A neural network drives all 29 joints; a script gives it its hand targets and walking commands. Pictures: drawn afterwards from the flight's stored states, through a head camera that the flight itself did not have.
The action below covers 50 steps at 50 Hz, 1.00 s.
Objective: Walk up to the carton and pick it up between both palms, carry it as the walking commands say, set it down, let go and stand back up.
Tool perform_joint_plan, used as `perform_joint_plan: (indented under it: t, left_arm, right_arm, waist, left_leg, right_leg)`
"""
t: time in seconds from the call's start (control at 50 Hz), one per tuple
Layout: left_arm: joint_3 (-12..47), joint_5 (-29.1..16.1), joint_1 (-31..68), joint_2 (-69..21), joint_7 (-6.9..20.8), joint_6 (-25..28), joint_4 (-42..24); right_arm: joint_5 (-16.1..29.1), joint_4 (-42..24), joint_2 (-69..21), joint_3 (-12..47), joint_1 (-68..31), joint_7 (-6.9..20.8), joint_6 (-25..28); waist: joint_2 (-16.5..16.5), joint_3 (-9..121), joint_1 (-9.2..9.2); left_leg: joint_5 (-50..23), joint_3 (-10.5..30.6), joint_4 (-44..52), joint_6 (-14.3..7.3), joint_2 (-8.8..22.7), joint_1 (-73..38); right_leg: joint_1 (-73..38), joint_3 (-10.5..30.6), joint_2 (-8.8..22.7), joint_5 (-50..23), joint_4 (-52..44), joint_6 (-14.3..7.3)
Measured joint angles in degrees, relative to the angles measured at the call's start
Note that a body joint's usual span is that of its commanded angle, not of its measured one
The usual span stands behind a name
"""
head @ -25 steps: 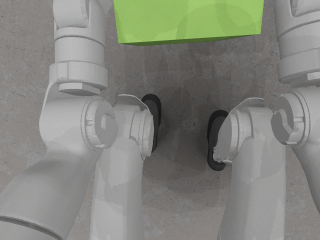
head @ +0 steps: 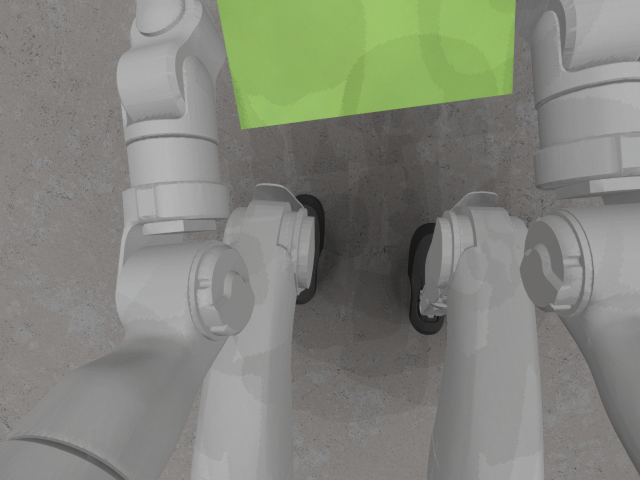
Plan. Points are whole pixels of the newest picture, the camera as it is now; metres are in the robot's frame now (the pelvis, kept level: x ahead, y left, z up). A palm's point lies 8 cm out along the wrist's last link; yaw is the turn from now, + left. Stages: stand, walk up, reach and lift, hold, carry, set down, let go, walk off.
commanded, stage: reach and lift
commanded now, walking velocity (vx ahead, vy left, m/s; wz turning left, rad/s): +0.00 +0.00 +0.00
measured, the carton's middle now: out of the picture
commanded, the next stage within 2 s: none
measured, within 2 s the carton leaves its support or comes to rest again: neither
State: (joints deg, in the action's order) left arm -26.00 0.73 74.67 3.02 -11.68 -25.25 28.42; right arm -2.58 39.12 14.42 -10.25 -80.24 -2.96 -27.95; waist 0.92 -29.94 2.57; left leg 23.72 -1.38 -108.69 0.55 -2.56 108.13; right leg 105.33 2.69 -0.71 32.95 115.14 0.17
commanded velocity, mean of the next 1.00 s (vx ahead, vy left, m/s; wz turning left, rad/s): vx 0.00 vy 0.00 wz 0.00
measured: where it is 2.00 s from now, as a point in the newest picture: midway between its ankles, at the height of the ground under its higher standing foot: (363, 283)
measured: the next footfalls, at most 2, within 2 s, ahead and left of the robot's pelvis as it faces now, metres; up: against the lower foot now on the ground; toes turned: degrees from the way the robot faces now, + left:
none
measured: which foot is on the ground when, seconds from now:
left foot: down 0.00-1.00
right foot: down 0.00-1.00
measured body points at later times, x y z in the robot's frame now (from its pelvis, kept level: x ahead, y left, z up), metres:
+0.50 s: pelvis +0.00 +0.00 +0.06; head +0.32 -0.02 +0.36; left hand +0.53 +0.16 -0.02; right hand +0.56 -0.13 -0.03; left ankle +0.18 +0.11 -0.41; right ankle +0.13 -0.12 -0.41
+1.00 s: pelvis +0.00 +0.00 +0.11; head +0.29 -0.02 +0.44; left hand +0.51 +0.16 +0.06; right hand +0.54 -0.14 +0.05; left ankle +0.18 +0.11 -0.41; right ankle +0.13 -0.12 -0.41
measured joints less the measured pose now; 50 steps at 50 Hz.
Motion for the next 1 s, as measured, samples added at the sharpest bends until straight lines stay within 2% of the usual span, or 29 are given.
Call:
perform_joint_plan:
  t: [0.34, 0.58, 0.68, 0.8, 1.0]
  left_arm:
    - [0.26, 0.90, -3.77, -1.07, 0.41, -1.36, -2.43]
    - [0.36, 1.69, -5.51, -1.62, 0.89, -0.24, -2.18]
    - [2.15, 1.16, -8.30, -1.63, 0.88, -0.86, -4.15]
    - [2.31, 1.80, -9.92, -1.96, 1.32, 0.09, -2.15]
    - [2.32, 2.27, -10.75, -2.08, 1.59, 0.10, -2.42]
  right_arm:
    - [-0.64, -1.62, -1.90, -0.98, 3.67, 0.33, -0.46]
    - [-1.30, -2.20, -2.43, -0.98, 4.89, 0.33, -0.59]
    - [-1.34, -5.21, -3.48, -0.98, 8.25, 0.14, -1.09]
    - [-2.12, -4.74, -4.17, -1.15, 9.86, -0.03, -1.42]
    - [-2.26, -4.67, -4.57, -1.15, 10.36, -0.04, -1.24]
  waist:
    - [0.00, 0.00, 0.00]
    - [0.00, -0.01, 0.00]
    - [0.00, -0.03, -0.01]
    - [-0.16, 1.59, 0.00]
    - [-0.21, -0.07, 0.00]
  left_leg:
    - [0.09, 0.28, 6.59, 0.00, 0.27, -9.35]
    - [0.08, 0.39, 10.81, 0.00, 0.49, -15.17]
    - [0.08, 0.40, 12.94, 0.00, 0.49, -18.38]
    - [-0.22, 0.43, 15.51, 0.00, 0.49, -21.63]
    - [-1.29, 0.43, 19.87, 0.00, 0.49, -28.02]
  right_leg:
    - [-8.77, 0.05, -0.45, -0.72, -6.73, 0.00]
    - [-14.47, 0.14, -0.71, -1.20, -11.32, 0.00]
    - [-17.69, 0.23, -0.71, -1.33, -13.61, 0.01]
    - [-20.86, 0.33, -0.72, -1.83, -16.26, 0.07]
    - [-26.98, 0.52, -0.72, -3.07, -20.50, 0.09]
